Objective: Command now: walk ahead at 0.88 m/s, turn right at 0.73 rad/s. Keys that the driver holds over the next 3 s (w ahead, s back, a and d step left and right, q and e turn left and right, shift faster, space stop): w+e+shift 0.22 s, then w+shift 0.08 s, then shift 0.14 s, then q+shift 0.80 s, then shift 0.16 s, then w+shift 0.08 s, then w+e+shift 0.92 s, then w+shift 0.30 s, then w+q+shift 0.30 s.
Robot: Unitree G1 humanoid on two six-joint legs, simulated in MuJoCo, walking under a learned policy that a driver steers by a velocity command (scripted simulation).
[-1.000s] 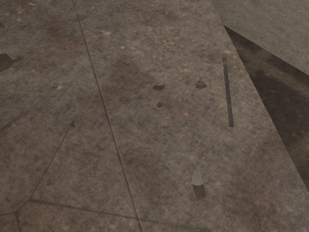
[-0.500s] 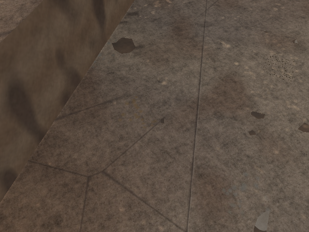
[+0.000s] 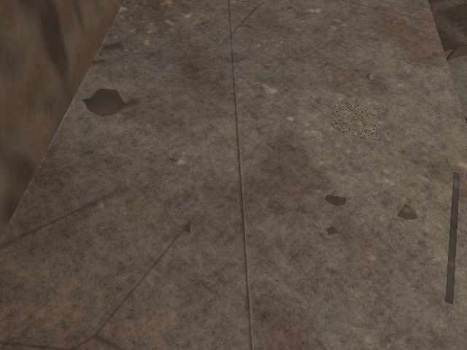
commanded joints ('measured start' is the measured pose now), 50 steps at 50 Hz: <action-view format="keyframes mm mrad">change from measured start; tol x64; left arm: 1 -150 23 -14 -124 -11 -13 2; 50 -110 108 22 -144 -41 -79 126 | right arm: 1 -27 -155 -23 -29 -1 -14 -23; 50 -262 -205 -89 -288 61 142 -56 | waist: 1 28 143 110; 50 14 236 -96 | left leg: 1 -129 255 51 70 1290 20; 4 -127 313 33 604 1637 39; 7 -1024 -41 -159 1515 -57 11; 24 -645 -73 -131 316 751 37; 28 244 330 -617 512 1385 292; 50 -442 45 -850 277 321 137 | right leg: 1 159 72 -132 -122 -42 -75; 8 1110 -196 897 -624 -568 -334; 26 824 -4 240 -218 792 80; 29 218 167 336 740 -564 189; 50 428 127 296 -412 -159 158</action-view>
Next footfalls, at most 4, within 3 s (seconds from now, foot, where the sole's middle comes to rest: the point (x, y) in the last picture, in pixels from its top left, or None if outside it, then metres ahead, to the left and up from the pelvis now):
0.10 right None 0.25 -0.06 -0.75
0.54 left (254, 265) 0.72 -0.08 -0.75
1.04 right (311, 250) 0.77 -0.26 -0.75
1.52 left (238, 289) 0.64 -0.03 -0.75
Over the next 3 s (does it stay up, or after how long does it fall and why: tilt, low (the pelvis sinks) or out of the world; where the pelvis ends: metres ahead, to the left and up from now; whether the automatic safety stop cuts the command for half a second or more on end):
stays up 1.77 -0.28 0.02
